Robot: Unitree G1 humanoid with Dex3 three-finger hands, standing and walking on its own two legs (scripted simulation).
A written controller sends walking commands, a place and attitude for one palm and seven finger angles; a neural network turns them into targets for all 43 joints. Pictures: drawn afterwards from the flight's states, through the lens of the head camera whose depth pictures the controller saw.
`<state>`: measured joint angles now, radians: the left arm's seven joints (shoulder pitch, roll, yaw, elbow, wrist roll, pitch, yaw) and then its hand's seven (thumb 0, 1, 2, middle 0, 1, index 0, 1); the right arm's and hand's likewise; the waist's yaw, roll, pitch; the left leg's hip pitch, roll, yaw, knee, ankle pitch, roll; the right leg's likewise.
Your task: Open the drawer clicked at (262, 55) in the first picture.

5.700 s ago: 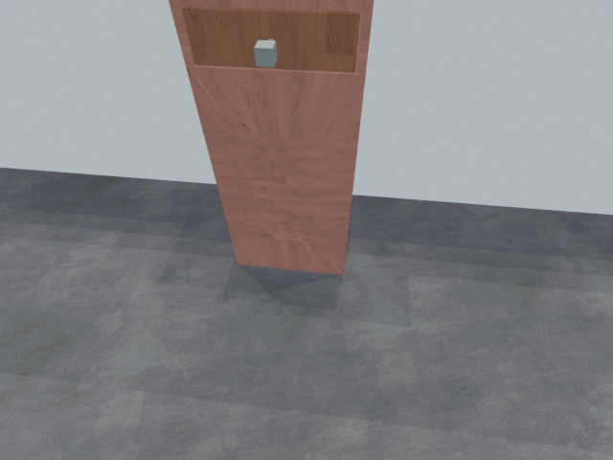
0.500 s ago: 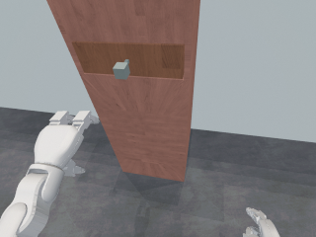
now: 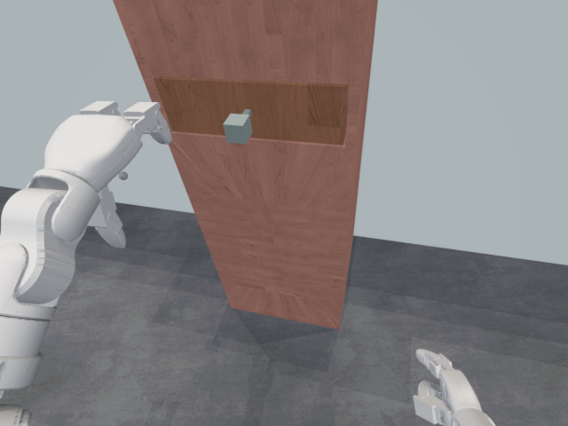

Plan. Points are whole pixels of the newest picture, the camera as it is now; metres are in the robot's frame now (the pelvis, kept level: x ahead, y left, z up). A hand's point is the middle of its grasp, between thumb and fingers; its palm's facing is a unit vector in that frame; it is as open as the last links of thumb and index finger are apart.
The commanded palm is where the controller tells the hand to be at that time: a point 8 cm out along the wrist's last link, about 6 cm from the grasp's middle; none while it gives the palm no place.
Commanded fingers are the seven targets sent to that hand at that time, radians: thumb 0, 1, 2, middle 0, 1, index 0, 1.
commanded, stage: raise the hand with hooked fingers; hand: left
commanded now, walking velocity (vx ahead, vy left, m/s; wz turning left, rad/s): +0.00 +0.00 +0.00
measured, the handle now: (241, 122) +0.61 +0.18 +0.12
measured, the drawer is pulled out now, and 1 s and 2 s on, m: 0.00 0.00 0.00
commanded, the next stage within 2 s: move the hooked fingers above the handle in 0.48 s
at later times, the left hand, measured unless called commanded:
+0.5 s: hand (121, 178) +0.32 +0.24 +0.22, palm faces +0.18 -0.04 -0.98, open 13.8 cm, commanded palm +0.27 +0.23 +0.27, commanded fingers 0.00 -0.50 0.30 -0.30 -1.20 -0.30 -1.20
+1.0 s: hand (169, 174) +0.37 +0.22 +0.19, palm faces -0.02 +0.03 -1.00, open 13.8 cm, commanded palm +0.35 +0.22 +0.26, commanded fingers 0.00 -0.50 0.30 -0.30 -1.20 -0.30 -1.20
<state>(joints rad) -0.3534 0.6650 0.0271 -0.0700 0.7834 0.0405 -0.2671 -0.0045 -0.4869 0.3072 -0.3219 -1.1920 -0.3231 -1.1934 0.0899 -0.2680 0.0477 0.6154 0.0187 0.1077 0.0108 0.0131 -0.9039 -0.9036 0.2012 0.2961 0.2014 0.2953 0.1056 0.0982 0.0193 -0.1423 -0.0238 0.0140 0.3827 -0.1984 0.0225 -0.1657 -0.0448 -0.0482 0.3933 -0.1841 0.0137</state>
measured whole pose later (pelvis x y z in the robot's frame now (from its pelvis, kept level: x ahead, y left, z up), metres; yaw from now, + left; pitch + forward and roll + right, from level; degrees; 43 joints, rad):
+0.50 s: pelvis -0.01 -0.01 +0.00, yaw +0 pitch -2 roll +1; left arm -0.34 0.65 0.07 -0.04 0.76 0.07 -0.23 0.00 -0.49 0.30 -0.32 -1.20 -0.32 -1.20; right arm 0.11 -0.30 0.02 0.62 0.03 0.11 0.02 0.02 -0.91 -0.90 0.20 0.30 0.20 0.29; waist 0.10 0.11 0.02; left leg -0.18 -0.01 0.02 0.39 -0.19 0.01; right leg -0.21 -0.03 -0.05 0.42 -0.18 0.00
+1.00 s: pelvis +0.00 -0.01 +0.00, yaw +1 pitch +1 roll +0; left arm -0.55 0.62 -0.09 0.21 0.85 0.03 -0.30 -0.01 -0.49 0.30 -0.32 -1.20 -0.32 -1.20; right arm 0.15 -0.30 0.02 0.63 0.04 0.12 0.00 0.01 -0.91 -0.90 0.20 0.30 0.20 0.30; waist 0.06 0.10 0.00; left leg -0.22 -0.01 0.00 0.39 -0.19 0.01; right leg -0.24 -0.04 -0.06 0.41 -0.19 0.00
